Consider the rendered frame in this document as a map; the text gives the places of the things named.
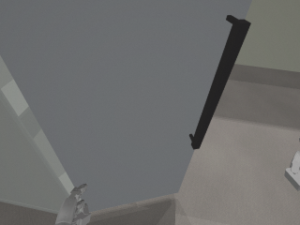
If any handle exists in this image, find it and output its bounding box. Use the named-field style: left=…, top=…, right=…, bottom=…
left=189, top=15, right=251, bottom=150

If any left robot hand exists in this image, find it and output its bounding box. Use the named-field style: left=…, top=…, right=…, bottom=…
left=55, top=184, right=92, bottom=225

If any right robot hand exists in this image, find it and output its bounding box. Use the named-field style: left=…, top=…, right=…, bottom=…
left=284, top=137, right=300, bottom=191

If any fridge door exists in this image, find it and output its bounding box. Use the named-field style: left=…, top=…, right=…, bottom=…
left=0, top=0, right=252, bottom=213

